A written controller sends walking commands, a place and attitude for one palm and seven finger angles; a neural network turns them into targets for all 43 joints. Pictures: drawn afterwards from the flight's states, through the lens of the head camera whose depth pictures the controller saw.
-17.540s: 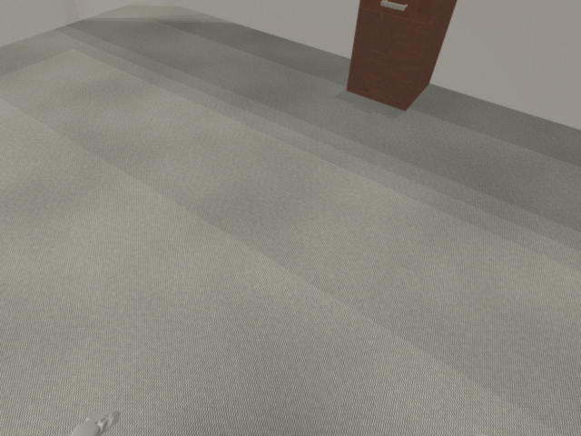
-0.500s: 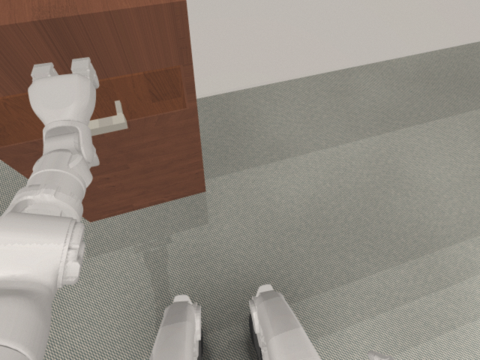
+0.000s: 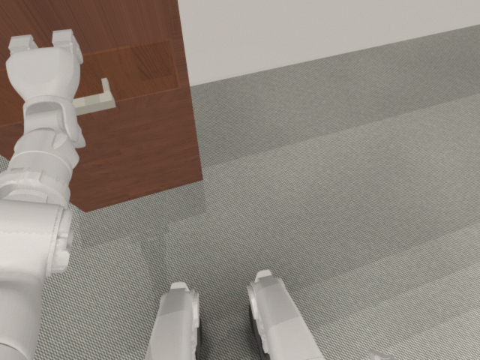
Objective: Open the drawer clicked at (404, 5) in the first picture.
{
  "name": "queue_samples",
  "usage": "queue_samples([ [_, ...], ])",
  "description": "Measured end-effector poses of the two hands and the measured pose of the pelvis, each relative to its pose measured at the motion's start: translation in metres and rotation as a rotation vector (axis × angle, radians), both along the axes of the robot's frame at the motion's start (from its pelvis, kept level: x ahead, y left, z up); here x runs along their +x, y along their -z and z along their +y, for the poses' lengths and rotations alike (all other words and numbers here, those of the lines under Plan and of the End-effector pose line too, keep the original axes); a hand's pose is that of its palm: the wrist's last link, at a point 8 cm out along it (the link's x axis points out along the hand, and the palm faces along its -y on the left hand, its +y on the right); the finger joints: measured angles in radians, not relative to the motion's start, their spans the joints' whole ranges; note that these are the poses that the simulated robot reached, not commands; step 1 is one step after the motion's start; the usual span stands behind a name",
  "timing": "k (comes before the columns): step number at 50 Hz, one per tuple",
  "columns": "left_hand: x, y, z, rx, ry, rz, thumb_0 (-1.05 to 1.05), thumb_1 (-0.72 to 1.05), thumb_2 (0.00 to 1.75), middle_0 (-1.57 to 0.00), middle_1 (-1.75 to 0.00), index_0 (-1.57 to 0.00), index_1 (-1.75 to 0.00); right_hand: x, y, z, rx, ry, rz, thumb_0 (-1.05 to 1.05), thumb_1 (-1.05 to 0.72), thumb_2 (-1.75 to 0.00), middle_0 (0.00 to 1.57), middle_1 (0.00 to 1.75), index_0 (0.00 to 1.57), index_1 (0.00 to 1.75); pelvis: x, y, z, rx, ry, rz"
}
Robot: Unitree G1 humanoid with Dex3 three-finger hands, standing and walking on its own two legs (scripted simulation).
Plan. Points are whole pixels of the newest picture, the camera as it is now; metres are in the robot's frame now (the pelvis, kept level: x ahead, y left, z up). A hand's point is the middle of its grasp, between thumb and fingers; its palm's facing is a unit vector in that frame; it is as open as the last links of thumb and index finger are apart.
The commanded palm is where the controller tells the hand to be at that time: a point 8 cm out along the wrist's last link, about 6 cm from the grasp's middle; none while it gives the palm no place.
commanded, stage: lower the fingers behind the handle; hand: left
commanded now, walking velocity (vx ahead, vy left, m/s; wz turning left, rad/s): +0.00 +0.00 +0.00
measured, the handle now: (73, 98) +0.60 +0.24 -0.02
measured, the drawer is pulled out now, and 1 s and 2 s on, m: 0.00 0.00 0.00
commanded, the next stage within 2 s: lift the fingers back up to retry in 0.82 s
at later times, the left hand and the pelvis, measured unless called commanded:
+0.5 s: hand (63, 96) +0.56 +0.23 +0.04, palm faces +0.10 +0.08 -0.99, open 13.9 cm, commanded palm +0.53 +0.26 -0.01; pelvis +0.00 -0.01 -0.01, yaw +1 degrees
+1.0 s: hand (62, 96) +0.56 +0.23 +0.04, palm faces +0.10 +0.06 -0.99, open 13.8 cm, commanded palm +0.54 +0.27 +0.00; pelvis +0.00 +0.00 -0.01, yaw +1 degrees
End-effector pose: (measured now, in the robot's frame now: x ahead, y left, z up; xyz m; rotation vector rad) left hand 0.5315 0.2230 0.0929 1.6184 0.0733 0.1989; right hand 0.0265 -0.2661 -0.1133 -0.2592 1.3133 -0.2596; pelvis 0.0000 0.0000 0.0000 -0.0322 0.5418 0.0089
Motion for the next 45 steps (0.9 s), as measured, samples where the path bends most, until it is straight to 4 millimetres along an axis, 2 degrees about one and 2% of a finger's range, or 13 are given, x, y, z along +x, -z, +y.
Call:
queue_samples([
  [21,-0.001,0.003,-0.001,0.019,-0.001,-0.019,0.00,-0.49,0.30,-0.32,-1.31,-0.27,-1.34,0.031,0.013,-0.008,-0.022,-0.040,-0.066,0.00,-0.91,-0.90,0.20,0.30,0.20,0.30,-0.002,0.013,-0.007,0.004,-0.011,0.017],
  [33,-0.003,0.006,0.001,0.017,0.014,-0.024,0.00,-0.49,0.30,-0.28,-1.32,-0.25,-1.31,0.039,0.019,-0.006,-0.013,-0.046,-0.069,0.00,-0.91,-0.90,0.20,0.30,0.20,0.30,-0.001,0.015,-0.008,0.005,-0.010,0.018],
  [45,-0.003,0.005,0.002,0.010,0.024,-0.026,0.00,-0.49,0.30,-0.29,-1.35,-0.26,-1.30,0.043,0.016,-0.003,-0.019,-0.044,-0.065,0.00,-0.91,-0.90,0.20,0.30,0.20,0.30,0.002,0.011,-0.005,0.004,-0.012,0.017],
])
